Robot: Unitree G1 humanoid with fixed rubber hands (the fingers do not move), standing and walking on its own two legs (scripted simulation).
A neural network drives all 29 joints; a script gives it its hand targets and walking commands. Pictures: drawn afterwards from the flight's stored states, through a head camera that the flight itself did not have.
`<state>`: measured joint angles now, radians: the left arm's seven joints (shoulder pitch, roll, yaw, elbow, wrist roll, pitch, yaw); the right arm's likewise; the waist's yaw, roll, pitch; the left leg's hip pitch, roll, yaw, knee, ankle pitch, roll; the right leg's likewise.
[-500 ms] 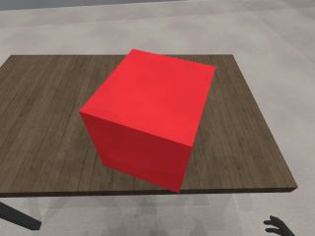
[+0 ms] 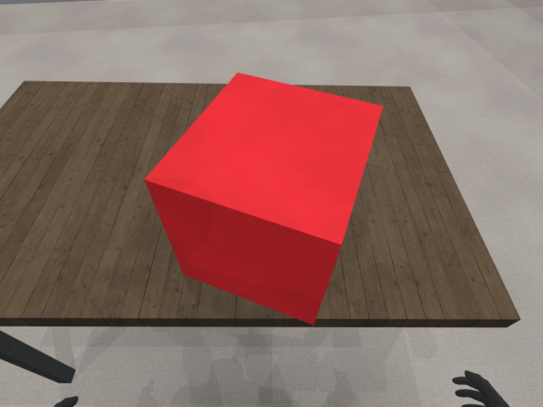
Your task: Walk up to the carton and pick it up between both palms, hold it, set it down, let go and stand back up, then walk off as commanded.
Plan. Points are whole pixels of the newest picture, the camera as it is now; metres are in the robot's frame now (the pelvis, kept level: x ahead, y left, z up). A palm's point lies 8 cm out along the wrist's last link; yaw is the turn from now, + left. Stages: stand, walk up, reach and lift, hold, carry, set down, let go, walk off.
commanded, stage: reach and lift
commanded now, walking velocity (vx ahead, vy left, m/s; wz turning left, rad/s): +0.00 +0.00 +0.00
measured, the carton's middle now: (275, 197) +0.42 +0.01 +0.06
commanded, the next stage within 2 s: none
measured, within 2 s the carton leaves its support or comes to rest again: neither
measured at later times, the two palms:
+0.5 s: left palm (66, 393) +0.16 +0.29 -0.05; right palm out of the picture +0.10 -0.28 -0.05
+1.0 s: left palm (38, 370) +0.17 +0.30 +0.01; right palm out of the picture +0.09 -0.22 +0.01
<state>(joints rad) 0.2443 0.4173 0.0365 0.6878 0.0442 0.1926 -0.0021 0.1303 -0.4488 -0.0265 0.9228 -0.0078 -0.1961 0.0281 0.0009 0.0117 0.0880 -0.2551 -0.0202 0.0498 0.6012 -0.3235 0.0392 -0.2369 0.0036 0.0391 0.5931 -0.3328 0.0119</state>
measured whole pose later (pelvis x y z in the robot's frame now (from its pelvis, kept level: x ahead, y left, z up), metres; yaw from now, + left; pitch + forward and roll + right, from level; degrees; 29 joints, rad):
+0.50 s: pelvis -0.03 +0.00 +0.00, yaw +0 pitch -9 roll +0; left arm 0.12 0.39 0.09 0.39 0.06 0.40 -0.06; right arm 0.26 -0.28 -0.04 0.70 -0.01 -0.17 -0.07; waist 0.00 -0.07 0.10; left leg -0.12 -0.01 0.04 0.55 -0.28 0.03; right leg -0.11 0.01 0.03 0.54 -0.28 0.01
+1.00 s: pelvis -0.04 +0.01 +0.01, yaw -2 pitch -11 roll -1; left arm 0.14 0.43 0.14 0.22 -0.05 0.37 -0.16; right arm 0.46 -0.17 0.01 -0.05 0.03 0.22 -0.21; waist 0.00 -0.03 0.14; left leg -0.07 -0.01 0.09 0.47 -0.23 0.06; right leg -0.05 0.01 0.05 0.50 -0.24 0.01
